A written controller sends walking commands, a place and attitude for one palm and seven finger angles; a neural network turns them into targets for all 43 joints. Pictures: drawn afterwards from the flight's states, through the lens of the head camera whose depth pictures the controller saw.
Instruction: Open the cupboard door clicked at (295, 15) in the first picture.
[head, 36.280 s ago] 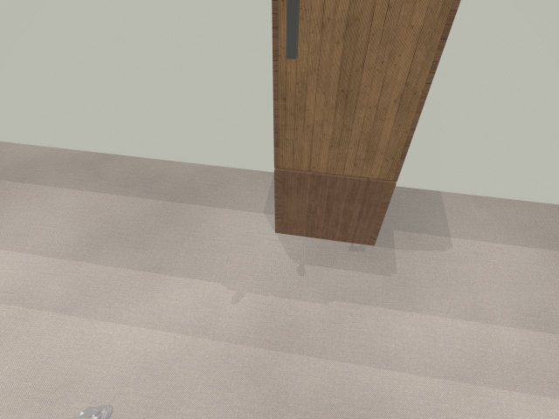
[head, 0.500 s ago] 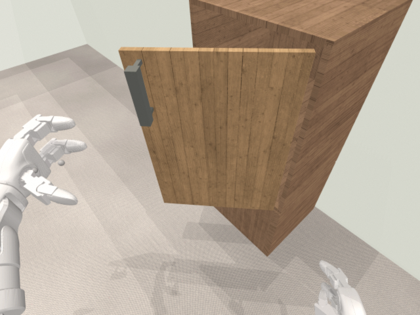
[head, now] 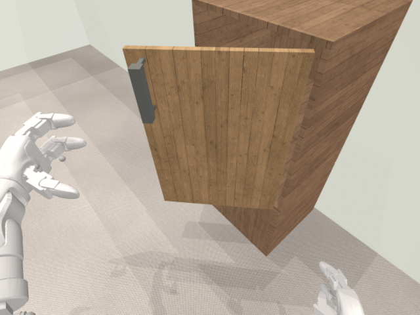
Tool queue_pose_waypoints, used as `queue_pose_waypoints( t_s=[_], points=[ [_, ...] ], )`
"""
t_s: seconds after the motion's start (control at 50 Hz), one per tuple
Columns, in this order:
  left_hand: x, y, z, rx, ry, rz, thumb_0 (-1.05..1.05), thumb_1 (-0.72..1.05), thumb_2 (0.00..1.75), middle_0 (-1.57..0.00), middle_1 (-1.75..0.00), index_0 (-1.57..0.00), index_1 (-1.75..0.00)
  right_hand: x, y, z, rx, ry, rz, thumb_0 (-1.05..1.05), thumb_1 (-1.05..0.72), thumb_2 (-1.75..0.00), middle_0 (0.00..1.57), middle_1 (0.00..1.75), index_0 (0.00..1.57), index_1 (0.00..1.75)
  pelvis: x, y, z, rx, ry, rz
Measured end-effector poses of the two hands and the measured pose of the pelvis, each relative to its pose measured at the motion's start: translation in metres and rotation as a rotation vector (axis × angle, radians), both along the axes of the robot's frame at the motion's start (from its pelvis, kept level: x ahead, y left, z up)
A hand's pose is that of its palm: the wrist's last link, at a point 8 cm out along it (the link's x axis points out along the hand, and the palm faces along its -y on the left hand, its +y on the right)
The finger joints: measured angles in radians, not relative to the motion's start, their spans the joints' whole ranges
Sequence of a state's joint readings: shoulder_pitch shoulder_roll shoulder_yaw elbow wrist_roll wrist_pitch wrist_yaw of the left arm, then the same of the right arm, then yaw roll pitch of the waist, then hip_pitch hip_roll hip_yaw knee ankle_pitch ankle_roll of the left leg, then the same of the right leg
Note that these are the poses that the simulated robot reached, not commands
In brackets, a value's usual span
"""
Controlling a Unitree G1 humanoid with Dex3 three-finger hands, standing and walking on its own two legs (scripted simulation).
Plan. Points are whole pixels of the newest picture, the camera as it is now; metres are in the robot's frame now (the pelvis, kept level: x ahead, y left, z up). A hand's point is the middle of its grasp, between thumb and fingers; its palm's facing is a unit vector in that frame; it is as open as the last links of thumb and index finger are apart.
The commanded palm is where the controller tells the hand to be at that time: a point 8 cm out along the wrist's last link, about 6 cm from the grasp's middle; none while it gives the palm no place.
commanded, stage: move the hooked fingers beside the handle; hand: left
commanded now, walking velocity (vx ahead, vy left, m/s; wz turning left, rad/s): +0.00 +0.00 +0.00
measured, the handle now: (145, 90) +0.55 +0.21 +0.16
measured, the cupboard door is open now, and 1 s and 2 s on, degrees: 42 42 42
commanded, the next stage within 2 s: none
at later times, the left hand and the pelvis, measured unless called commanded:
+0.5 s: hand (78, 134) +0.37 +0.29 +0.17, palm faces +0.05 -1.00 -0.01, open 14.0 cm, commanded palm +0.35 +0.33 +0.17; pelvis +0.00 +0.01 +0.00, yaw -1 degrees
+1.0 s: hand (96, 113) +0.44 +0.28 +0.17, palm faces +0.01 -1.00 +0.00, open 14.0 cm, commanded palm +0.42 +0.33 +0.17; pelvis +0.01 +0.01 +0.00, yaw -1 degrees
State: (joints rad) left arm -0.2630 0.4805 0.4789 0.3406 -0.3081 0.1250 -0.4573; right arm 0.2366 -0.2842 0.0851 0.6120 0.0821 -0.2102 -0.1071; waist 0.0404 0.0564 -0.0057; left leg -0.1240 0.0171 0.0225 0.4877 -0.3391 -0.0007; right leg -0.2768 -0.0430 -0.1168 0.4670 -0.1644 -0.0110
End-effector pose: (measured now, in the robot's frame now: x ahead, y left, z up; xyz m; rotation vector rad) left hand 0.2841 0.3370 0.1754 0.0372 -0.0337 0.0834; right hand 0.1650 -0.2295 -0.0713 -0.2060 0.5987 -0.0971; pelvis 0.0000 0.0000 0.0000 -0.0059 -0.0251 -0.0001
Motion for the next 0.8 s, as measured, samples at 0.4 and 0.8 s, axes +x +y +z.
queue_pose_waypoints(
  t_s=[0.4, 0.8],
  points=[
    [0.055, 0.000, -0.003, -0.027, 0.021, -0.035, -0.02, -0.50, 0.30, -0.30, -1.20, -0.30, -1.20, -0.040, -0.016, -0.012, -0.036, 0.120, -0.067, 0.01, -0.90, -0.90, 0.20, 0.30, 0.20, 0.30, -0.001, 0.005, -0.001, 0.005, 0.050, -0.018],
    [0.117, -0.007, 0.000, -0.039, 0.020, -0.086, -0.02, -0.50, 0.30, -0.30, -1.20, -0.30, -1.20, -0.074, -0.021, -0.024, -0.060, 0.271, -0.119, 0.01, -0.90, -0.90, 0.20, 0.30, 0.20, 0.30, 0.005, 0.012, -0.002, 0.003, 0.120, -0.024]
  ],
)
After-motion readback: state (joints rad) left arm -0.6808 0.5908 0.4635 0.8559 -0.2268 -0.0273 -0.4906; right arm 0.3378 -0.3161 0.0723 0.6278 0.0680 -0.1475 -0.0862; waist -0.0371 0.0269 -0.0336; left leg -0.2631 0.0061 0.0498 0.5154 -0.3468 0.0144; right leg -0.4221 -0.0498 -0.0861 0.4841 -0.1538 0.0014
